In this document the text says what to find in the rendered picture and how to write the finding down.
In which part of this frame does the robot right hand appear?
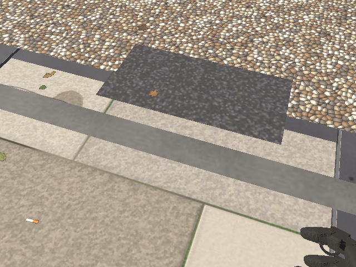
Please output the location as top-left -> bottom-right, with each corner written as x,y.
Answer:
295,226 -> 356,267

